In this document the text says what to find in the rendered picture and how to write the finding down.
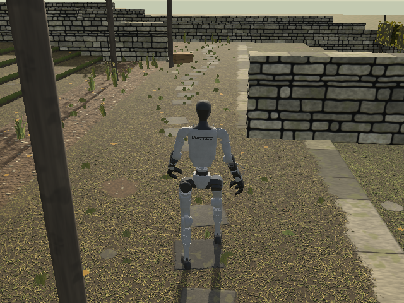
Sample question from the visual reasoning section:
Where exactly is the right robot hand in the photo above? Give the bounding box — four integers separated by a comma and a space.
230, 179, 244, 195

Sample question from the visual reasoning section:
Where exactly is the right robot foot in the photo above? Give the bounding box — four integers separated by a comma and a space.
214, 230, 222, 244

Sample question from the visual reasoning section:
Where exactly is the robot right forearm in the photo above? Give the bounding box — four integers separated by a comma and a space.
227, 154, 242, 182

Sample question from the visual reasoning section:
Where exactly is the left robot shin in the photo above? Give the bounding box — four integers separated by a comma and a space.
181, 217, 191, 261

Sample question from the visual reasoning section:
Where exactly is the left robot hand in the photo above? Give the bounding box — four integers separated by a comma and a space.
167, 167, 182, 179

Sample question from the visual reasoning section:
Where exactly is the robot left forearm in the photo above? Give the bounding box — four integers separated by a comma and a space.
168, 151, 178, 170

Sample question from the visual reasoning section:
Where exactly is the robot left upper arm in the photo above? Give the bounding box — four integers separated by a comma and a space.
172, 126, 190, 160

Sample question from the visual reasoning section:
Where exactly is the robot right upper arm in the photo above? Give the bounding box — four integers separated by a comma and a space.
216, 128, 233, 163

